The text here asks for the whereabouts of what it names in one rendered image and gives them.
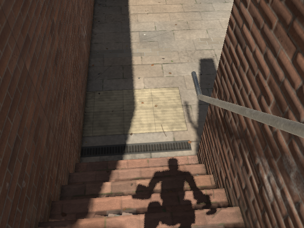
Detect stairs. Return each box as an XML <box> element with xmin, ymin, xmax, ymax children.
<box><xmin>38</xmin><ymin>155</ymin><xmax>245</xmax><ymax>228</ymax></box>

